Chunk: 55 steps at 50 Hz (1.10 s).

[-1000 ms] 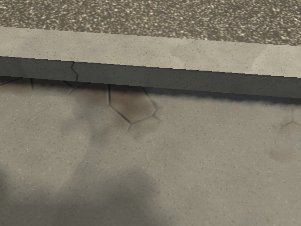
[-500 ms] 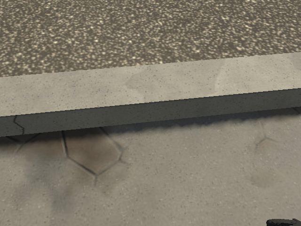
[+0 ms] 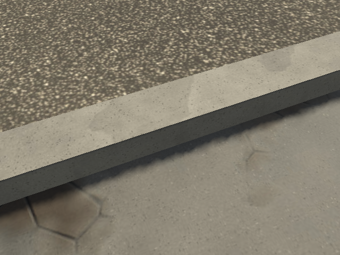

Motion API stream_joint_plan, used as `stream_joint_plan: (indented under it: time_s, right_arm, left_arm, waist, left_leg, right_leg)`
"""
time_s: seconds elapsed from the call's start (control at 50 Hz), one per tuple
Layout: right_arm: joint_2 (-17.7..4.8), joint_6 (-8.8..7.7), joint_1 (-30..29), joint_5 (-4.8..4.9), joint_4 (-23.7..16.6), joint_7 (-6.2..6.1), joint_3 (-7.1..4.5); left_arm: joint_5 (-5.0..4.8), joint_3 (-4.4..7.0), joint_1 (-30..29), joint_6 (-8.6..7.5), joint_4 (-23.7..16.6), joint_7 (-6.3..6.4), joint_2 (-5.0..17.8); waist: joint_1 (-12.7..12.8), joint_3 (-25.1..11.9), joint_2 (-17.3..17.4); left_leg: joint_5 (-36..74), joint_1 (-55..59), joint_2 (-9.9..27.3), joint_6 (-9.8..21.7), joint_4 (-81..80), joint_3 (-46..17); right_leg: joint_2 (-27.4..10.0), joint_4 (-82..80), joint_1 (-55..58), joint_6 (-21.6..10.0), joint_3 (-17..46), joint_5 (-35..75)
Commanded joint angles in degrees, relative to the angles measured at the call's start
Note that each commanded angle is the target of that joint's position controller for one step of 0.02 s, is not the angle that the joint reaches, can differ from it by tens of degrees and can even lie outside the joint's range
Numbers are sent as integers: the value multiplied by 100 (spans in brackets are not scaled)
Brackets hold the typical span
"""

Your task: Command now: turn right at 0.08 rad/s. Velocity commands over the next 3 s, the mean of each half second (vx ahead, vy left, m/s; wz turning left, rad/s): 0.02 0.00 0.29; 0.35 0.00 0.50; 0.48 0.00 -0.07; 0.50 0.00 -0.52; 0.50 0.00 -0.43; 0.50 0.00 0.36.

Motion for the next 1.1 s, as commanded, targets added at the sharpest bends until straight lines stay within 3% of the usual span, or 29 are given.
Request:
stream_joint_plan:
  time_s: [0.02, 0.06, 0.12, 0.16, 0.18, 0.22, 0.3, 0.34, 0.36, 0.38, 0.42, 0.46, 0.48, 0.5, 0.52, 0.54, 0.56, 0.58, 0.62, 0.66, 0.74, 0.82, 0.92, 0.98, 1.02, 1.04, 1.06, 1.08, 1.1]
  right_arm:
    - [-356, -51, 54, 7, -202, -4, -99]
    - [-232, -68, -5, 91, -162, 47, -24]
    - [-533, -62, -103, 126, -247, 65, -69]
    - [-1013, -34, -248, 82, -385, 27, -169]
    - [-993, -18, -192, 143, -322, 23, -207]
    - [-795, -13, -153, 143, -346, 2, -199]
    - [-736, -32, -106, 113, -505, -35, -218]
    - [-672, 8, -77, 122, -589, -34, -221]
    - [-583, 36, 0, 123, -615, -12, -214]
    - [-504, 61, 84, 95, -639, 25, -210]
    - [-544, 123, -117, 103, -803, 108, -238]
    - [-470, 167, 73, 176, -765, 189, -224]
    - [-452, 172, 464, 189, -572, 212, -258]
    - [-528, 166, 985, 189, -295, 217, -343]
    - [-869, 118, 1556, 206, -119, 175, -471]
    - [-1683, -84, 1616, 156, -417, 187, -557]
    - [-1340, -293, 1388, 1, -569, 224, -420]
    - [-1067, -411, 1044, -1, -614, 193, -316]
    - [-843, -432, 592, 121, -714, 104, -231]
    - [-776, -438, 718, 67, -719, 29, -199]
    - [-728, -481, 1321, 144, -546, -53, -211]
    - [-765, -423, 1558, 183, -412, -85, -247]
    - [-748, -363, 1799, 211, -240, -92, -252]
    - [-845, -316, 1710, 197, -222, -98, -289]
    - [-763, -313, 1495, 165, -299, -80, -258]
    - [-808, -402, 1672, -154, -226, 16, -264]
    - [-332, -436, 2381, 93, -378, 79, -186]
    - [-505, -457, 2148, -56, -233, 75, -195]
    - [-564, -465, 1530, -117, -277, 102, -211]
  left_arm:
    - [-40, 142, -480, -211, -271, 26, 622]
    - [-43, 143, -380, -188, -148, 25, 586]
    - [-158, 287, -244, -85, -26, 101, 959]
    - [-101, 363, 73, -97, -10, 153, 1043]
    - [-60, 371, 58, -88, -37, 192, 993]
    - [-84, 411, -141, -30, -65, 271, 911]
    - [-86, 481, -101, 87, -126, 312, 794]
    - [-73, 534, -6, 52, -97, 308, 890]
    - [-73, 566, -23, 21, -76, 313, 991]
    - [-87, 567, -219, -21, -122, 333, 1019]
    - [-124, 556, -401, -117, -176, 358, 1087]
    - [-224, 626, -561, -174, -163, 321, 1348]
    - [-279, 616, -749, -162, -154, 292, 1338]
    - [-248, 555, -696, -136, -103, 257, 1104]
    - [-171, 443, -656, -119, -120, 197, 684]
    - [-186, 360, -1038, -211, -599, 168, 478]
    - [-363, 433, -1293, -376, -644, 135, 831]
    - [-450, 493, -1143, -474, -570, 92, 1031]
    - [-167, 552, -748, -568, -250, 117, 1108]
    - [-116, 548, -734, -613, -152, 66, 980]
    - [-141, 455, -1099, -671, -213, 5, 673]
    - [-221, 390, -1643, -725, -356, -85, 581]
    - [-252, 310, -2136, -879, -516, -260, 581]
    - [-262, 370, -1833, -945, -478, -284, 794]
    - [-226, 530, -762, -959, -214, -207, 1119]
    - [352, 408, 304, -775, 72, -108, 968]
    - [423, 626, 1289, -660, 174, -40, 1802]
    - [205, 594, 1338, -557, 323, -76, 1615]
    - [92, 497, 859, -514, 289, -70, 1291]
  waist:
    - [-100, -416, -1030]
    - [13, -532, -997]
    - [17, -469, -897]
    - [306, -429, -265]
    - [309, -400, 106]
    - [195, -301, 134]
    - [175, -355, 17]
    - [168, -423, -328]
    - [105, -471, -758]
    - [25, -512, -1200]
    - [41, -317, -1091]
    - [-92, -372, -911]
    - [-307, -367, -909]
    - [-438, -314, -687]
    - [-564, -112, 497]
    - [-534, 67, 1875]
    - [-605, 92, 1000]
    - [-301, 322, 726]
    - [-10, 315, 285]
    - [4, 155, 269]
    - [-191, 26, 204]
    - [-386, 169, 512]
    - [-593, 316, 540]
    - [-392, 252, 774]
    - [188, -457, 735]
    - [486, -1079, 524]
    - [554, -2310, -1273]
    - [625, -2127, -1509]
    - [504, -1016, -873]
  left_leg:
    - [-1, 154, 165, -163, 184, -253]
    - [234, 396, 140, -182, -446, -128]
    - [1533, 700, 2, -38, -1610, 36]
    - [3258, 784, 257, 244, -1299, -364]
    - [3084, 605, 236, 485, -1222, -522]
    - [2549, 248, 280, 666, -1346, -812]
    - [1916, -175, 196, 696, -1107, -1025]
    - [1694, -355, -6, 573, -624, -734]
    - [1495, -396, -169, 460, -103, -376]
    - [387, -411, -175, 380, 515, -122]
    - [-833, -540, 123, 391, 1106, -67]
    - [-302, 162, 189, 574, 410, 108]
    - [260, 969, -46, 671, -185, 397]
    - [256, 1732, -342, 774, -538, 517]
    - [-609, 2261, 104, 1158, -1505, -606]
    - [-1892, 2452, 1627, 2288, -3054, -4484]
    - [-2379, 2166, 2016, 2556, -3695, -5086]
    - [-2410, 1973, 1907, 2292, -3640, -4654]
    - [-1301, 1734, 1369, 1719, -3334, -3403]
    - [-272, 1642, 946, 1541, -3398, -2667]
    - [1148, 2043, 740, 1470, -3321, -2041]
    - [1340, 1888, 631, 1432, -3240, -1950]
    - [1838, 2067, 796, 1468, -2923, -2069]
    - [2915, 2235, 959, 1351, -2630, -2174]
    - [4837, 2139, 584, 1110, -1463, -1803]
    - [4379, 1400, 115, 868, -83, -1400]
    - [1921, -485, -675, 517, 2057, -819]
    - [-619, -1319, -947, 557, 2863, -930]
    - [-213, -1615, -575, 648, 3140, -1067]
  right_leg:
    - [-1213, -857, 308, -909, 931, 2589]
    - [-1195, -638, 618, -913, 782, 2998]
    - [-1186, -383, 786, -763, 754, 2712]
    - [-793, -169, 612, -419, 505, 1336]
    - [-535, -127, 528, -259, 172, 965]
    - [-432, 143, 504, -151, -149, 707]
    - [-696, 60, 460, -294, -56, 409]
    - [-1138, -276, 526, -496, 224, 346]
    - [-1557, -544, 545, -700, 537, 481]
    - [-2036, -697, 432, -967, 870, 838]
    - [-2477, -794, 181, -1170, 1018, 1519]
    - [-2188, -876, -222, -771, 490, -64]
    - [-1873, -715, -751, -516, 48, -1015]
    - [-1527, -89, -1338, -276, -434, -1774]
    - [-949, 1752, -2244, 106, -1185, -2163]
    - [38, 3599, -4009, 406, -636, -2469]
    - [-167, 4062, -4163, 201, 388, -2094]
    - [-335, 3999, -4120, 50, 489, -1430]
    - [-565, 3438, -3673, 73, 464, -248]
    - [-481, 2981, -3138, 195, 337, 595]
    - [-280, 1772, -3014, 398, 285, 1436]
    - [-120, 715, -2620, 551, 269, 1728]
    - [-76, 20, -2212, 435, 122, 1658]
    - [-3, -194, -1568, 167, -42, 1196]
    - [101, -484, 37, -220, -203, 1243]
    - [-420, -102, 1579, -435, 251, 509]
    - [-2117, -148, 3808, -1256, 2868, 156]
    - [-2492, -1023, 3475, -1423, 4262, 0]
    - [-2197, -1115, 2520, -1297, 3363, -290]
